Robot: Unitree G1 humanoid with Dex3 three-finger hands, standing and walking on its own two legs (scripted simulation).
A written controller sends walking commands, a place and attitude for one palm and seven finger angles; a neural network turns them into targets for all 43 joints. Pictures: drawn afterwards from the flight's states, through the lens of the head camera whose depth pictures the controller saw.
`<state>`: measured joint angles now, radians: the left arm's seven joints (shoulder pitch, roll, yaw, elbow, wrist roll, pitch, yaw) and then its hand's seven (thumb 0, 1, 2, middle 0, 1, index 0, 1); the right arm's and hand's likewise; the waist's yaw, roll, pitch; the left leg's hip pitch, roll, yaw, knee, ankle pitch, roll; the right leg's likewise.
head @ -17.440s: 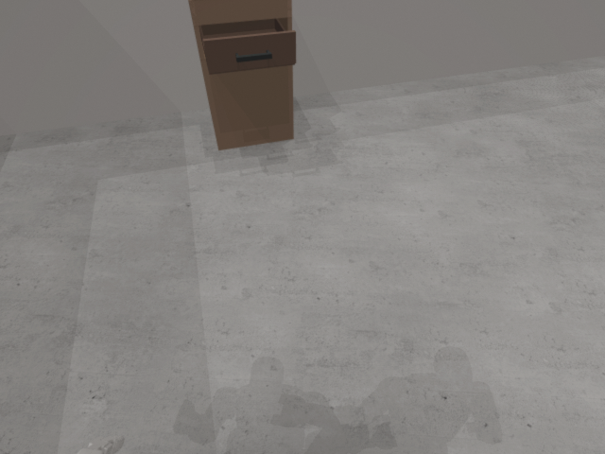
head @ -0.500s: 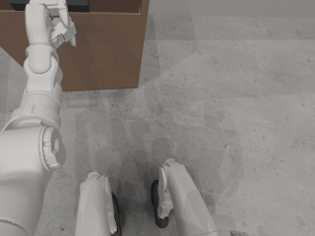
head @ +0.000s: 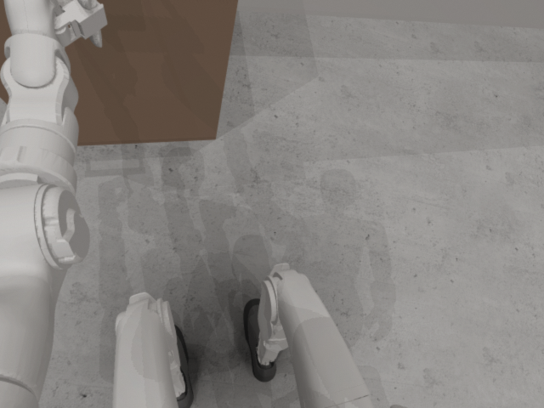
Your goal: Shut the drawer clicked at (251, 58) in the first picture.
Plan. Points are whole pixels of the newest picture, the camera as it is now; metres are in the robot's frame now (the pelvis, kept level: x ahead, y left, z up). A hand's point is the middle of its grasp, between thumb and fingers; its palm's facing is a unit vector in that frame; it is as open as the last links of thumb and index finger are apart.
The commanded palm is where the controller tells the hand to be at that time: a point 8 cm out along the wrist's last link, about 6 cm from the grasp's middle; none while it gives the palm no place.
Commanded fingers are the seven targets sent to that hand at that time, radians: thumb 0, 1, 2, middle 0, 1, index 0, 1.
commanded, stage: pull the fist back off the drawer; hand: left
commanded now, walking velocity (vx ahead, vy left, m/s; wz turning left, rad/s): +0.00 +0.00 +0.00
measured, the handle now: out of the picture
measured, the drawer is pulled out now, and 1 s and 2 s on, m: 0.00 0.00 0.00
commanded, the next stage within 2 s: draw the hand back to the body in 0.54 s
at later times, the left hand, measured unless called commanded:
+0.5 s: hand (103, 24) +0.59 +0.12 +0.04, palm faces +0.01 -1.00 -0.03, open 3.2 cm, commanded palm +0.56 +0.15 +0.05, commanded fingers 0.00 0.90 0.90 -1.40 -1.60 -1.40 -1.60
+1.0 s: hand (11, 52) +0.46 +0.16 +0.15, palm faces +0.04 -1.00 -0.05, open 3.3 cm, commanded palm +0.43 +0.20 +0.16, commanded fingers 0.00 0.90 0.90 -1.40 -1.60 -1.40 -1.60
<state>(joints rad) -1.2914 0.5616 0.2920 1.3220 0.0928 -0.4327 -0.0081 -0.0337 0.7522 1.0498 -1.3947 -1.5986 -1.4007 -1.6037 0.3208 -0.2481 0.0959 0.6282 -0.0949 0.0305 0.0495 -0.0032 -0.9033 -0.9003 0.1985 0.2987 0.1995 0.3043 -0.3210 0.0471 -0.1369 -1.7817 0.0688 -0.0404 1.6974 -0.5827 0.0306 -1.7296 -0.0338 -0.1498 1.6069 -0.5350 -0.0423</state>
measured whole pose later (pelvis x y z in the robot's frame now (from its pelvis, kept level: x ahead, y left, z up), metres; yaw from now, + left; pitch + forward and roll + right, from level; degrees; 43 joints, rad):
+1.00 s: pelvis +0.07 -0.01 +0.12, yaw +4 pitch +26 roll -1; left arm -0.35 0.23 0.15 0.47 -0.15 -0.38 -0.09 0.02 0.90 0.90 -1.39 -1.60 -1.40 -1.60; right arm 0.23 -0.24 0.01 0.55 0.03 0.06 0.02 0.00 -0.91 -0.90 0.20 0.30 0.20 0.30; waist -0.07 0.04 -0.15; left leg -1.13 0.05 0.00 1.23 -0.55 0.00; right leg -1.11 -0.02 -0.11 1.19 -0.53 -0.04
